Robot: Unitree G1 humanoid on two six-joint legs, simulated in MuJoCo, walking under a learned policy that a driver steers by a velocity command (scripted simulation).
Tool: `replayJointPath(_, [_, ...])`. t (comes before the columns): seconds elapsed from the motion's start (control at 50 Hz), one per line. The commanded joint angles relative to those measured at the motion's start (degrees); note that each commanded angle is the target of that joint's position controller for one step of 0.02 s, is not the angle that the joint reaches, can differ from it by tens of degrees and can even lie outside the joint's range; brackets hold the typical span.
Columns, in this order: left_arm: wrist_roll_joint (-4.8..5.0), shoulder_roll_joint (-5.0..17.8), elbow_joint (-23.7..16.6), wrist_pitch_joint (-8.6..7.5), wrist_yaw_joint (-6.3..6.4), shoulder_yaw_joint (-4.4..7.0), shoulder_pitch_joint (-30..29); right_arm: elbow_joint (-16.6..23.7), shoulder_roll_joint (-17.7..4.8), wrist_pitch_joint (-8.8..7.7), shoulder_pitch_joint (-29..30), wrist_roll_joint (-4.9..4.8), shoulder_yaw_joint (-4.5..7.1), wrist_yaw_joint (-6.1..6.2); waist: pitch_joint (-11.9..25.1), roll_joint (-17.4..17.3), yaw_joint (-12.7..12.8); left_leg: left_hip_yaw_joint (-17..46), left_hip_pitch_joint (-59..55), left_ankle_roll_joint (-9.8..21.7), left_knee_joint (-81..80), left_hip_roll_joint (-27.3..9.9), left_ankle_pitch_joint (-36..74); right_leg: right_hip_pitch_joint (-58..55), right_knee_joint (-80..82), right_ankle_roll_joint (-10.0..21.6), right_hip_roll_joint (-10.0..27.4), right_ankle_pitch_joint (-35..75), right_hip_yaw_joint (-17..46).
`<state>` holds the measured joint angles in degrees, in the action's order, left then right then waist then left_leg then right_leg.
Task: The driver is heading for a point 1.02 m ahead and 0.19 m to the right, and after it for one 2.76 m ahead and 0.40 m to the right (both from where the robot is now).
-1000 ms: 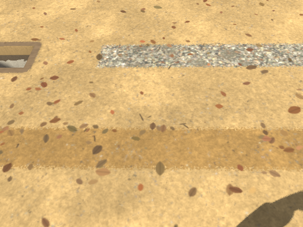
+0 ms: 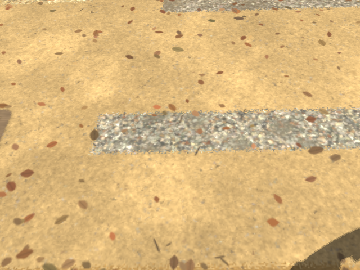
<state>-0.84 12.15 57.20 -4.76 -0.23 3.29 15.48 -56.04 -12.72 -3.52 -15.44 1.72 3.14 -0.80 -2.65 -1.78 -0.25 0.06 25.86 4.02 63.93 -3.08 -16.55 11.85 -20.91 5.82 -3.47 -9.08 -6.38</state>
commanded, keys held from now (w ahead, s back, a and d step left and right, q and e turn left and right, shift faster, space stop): w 1.00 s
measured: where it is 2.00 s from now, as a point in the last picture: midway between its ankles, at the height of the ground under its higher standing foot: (199, 151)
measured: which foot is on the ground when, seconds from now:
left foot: up 0.00-0.36, down 0.38-0.94, up 0.96-1.00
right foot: down 0.00-0.40, up 0.42-0.92, down 0.94-1.00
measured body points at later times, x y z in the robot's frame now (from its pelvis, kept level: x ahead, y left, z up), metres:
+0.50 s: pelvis +0.27 +0.05 -0.01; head +0.30 +0.06 +0.44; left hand +0.26 +0.30 -0.16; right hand +0.38 -0.20 -0.14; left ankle +0.33 +0.12 -0.74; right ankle +0.14 -0.07 -0.65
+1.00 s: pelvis +0.54 +0.01 -0.02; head +0.57 +0.00 +0.43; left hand +0.71 +0.24 -0.13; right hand +0.48 -0.23 -0.17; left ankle +0.35 +0.12 -0.69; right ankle +0.63 -0.06 -0.74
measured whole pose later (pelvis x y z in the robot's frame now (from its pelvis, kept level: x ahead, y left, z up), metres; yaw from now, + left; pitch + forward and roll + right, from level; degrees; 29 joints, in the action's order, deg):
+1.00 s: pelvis +0.54 +0.01 -0.02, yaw +0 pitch +0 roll +1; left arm -2.2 11.7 50.6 -4.7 -0.7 2.6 3.4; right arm -60.8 -11.1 -4.2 -24.2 0.3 2.3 0.4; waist -3.6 -0.4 -2.3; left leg -2.1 5.2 3.7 48.7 1.4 -27.4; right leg 24.3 -32.1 5.6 -0.6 -8.2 -6.0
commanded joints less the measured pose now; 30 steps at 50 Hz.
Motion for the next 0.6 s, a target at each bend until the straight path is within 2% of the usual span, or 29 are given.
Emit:
replayJointPath(0.02, [0.34,5.38,-0.66,-1.56,0.23,0.63,3.88,1.39,-1.54,1.24,-3.92,0.57,0.37,-0.72,0.26,4.56,-1.85,0.44,5.74,-1.39,-2.13,-2.98,4.02,-2.61,13.79,6.36,15.43,8.24,14.14])
replayJointPath(0.08, [0.37,5.53,0.08,-1.47,0.20,0.43,7.10,4.09,-2.34,1.59,4.04,0.26,0.34,-0.91,-1.96,4.49,-0.23,-0.77,11.62,-2.89,-8.93,-4.15,9.75,-4.97,15.62,6.22,14.63,9.18,12.39])
replayJointPath(0.14, [0.38,5.33,0.71,-1.35,0.22,0.13,9.78,6.15,-1.82,1.39,10.20,-0.22,-0.13,-1.01,-2.65,4.60,1.28,-2.21,12.23,-3.52,-17.62,-3.46,14.20,-7.47,15.43,5.42,13.59,13.50,10.13])
replayJointPath(0.2, [0.22,5.45,1.75,-1.36,0.43,-0.01,12.87,7.77,-1.35,1.17,15.09,-0.43,-0.64,-0.96,-2.98,5.22,2.87,-3.76,11.46,-2.96,-24.27,-1.99,16.50,-11.36,14.45,5.16,13.79,18.04,8.69])
replayJointPath(0.26, [-0.30,5.69,2.77,-1.07,0.85,-0.03,14.87,9.33,-1.89,0.75,18.54,-0.42,-0.72,-0.85,-3.68,5.63,3.70,-4.31,11.67,-1.54,-28.44,-0.86,14.70,-16.66,12.26,5.52,15.41,22.60,8.39])
replayJointPath(0.3, [-0.59,6.35,3.13,-0.88,1.20,0.17,14.40,9.91,-2.51,0.29,18.53,-0.45,-0.52,-0.76,-3.68,5.90,2.87,-4.49,9.86,0.01,-30.75,0.03,11.17,-19.29,9.68,5.19,16.64,28.03,8.13])
replayJointPath(0.32, [-0.66,6.76,3.07,-0.82,1.34,0.28,13.33,9.63,-2.86,0.02,16.87,-0.46,-0.31,-0.60,-2.94,6.14,1.70,-5.02,6.54,1.02,-32.09,1.16,9.01,-19.59,7.12,4.62,16.77,34.06,7.43])
replayJointPath(0.34, [-0.74,7.34,3.00,-0.75,1.42,0.44,12.28,8.58,-3.54,-0.27,13.18,-0.41,0.10,-0.25,-1.00,6.58,-0.07,-5.80,1.06,2.11,-33.21,2.97,6.89,-19.44,2.60,3.88,16.57,42.04,6.71])
replayJointPath(0.36, [-0.62,7.67,2.96,-0.52,1.34,0.52,11.25,6.11,-4.37,-0.70,5.69,-0.22,0.73,0.19,2.75,5.88,-3.33,-6.74,-7.62,3.37,-36.22,4.93,7.59,-18.48,-5.94,3.01,15.29,46.45,5.50])
replayJointPath(0.38, [-0.21,7.02,2.41,-0.45,1.21,0.23,10.51,2.78,-6.46,-1.31,-4.51,0.64,1.70,0.77,8.41,3.97,-7.18,-4.31,-21.88,5.22,-37.78,2.84,9.80,-11.31,-17.90,1.83,12.91,39.70,3.76])
replayJointPath(0.4, [1.57,3.33,0.09,-0.53,0.70,-0.81,12.41,1.46,-12.28,-1.60,-13.41,2.06,3.22,1.37,16.42,-4.80,-8.47,15.45,-38.88,9.93,-39.50,-12.51,3.93,5.56,-37.71,-0.48,7.31,16.18,0.42])
replayJointPath(0.42, [1.95,3.38,0.33,-0.57,0.39,-0.22,15.89,1.15,-14.17,-0.70,-12.79,0.68,3.88,0.69,20.96,-12.36,-5.97,38.58,-44.44,15.45,-47.65,-21.61,4.36,18.59,-53.19,-1.13,-1.63,-20.72,4.30])
replayJointPath(0.44, [0.62,6.35,-0.25,-0.17,0.58,0.62,11.18,2.35,-11.82,-0.26,-5.73,-0.86,3.31,0.37,12.95,-4.03,-3.63,31.81,-37.37,13.72,-48.26,-18.99,0.97,23.22,-55.99,-0.24,2.90,-16.93,9.64])
replayJointPath(0.46, [0.28,5.33,-1.39,-0.45,0.27,0.42,6.96,3.18,-7.70,-0.49,-1.01,-1.07,2.17,0.21,6.05,-0.79,-2.64,24.40,-28.94,12.33,-50.16,-16.89,1.85,23.94,-53.83,-0.23,5.05,-12.42,9.45])
replayJointPath(0.48, [0.26,3.99,-1.50,-0.41,0.07,0.30,5.73,3.07,-4.91,-0.83,1.19,-0.84,1.33,0.18,2.25,0.46,-0.76,18.86,-22.69,9.93,-52.62,-13.92,4.39,22.00,-49.60,-0.29,7.15,-9.43,9.12])
replayJointPath(0.5, [-0.70,3.58,-1.67,0.24,-0.17,0.37,5.61,2.22,-3.33,-1.24,1.32,-0.99,0.77,0.43,0.73,-0.86,0.76,14.97,-18.70,8.26,-53.89,-11.58,7.52,19.55,-46.31,-0.85,8.40,-8.07,9.12])
replayJointPath(0.52, [-1.22,2.52,-1.06,1.05,-0.55,0.18,6.98,1.56,-2.53,-1.60,0.84,-0.95,0.42,0.62,0.75,-1.49,1.83,11.99,-16.60,7.43,-54.77,-10.05,9.60,17.11,-44.70,-1.47,8.79,-7.24,8.75])
replayJointPath(0.56, [-1.43,2.09,-1.38,2.00,-1.09,0.21,6.37,0.19,-3.74,-2.44,-2.41,-1.10,0.54,0.76,1.00,-1.34,2.35,9.37,-16.25,7.89,-55.65,-9.19,14.99,17.24,-42.93,-2.47,8.89,-5.75,7.52])
replayJointPath(0.6, [-1.40,2.43,-2.98,2.57,-1.36,0.22,2.01,-0.50,-5.29,-2.74,-4.37,-1.21,0.79,0.80,-0.38,-1.04,2.12,7.50,-16.85,8.28,-57.37,-8.76,15.35,21.14,-39.70,-3.58,9.88,-2.31,6.60])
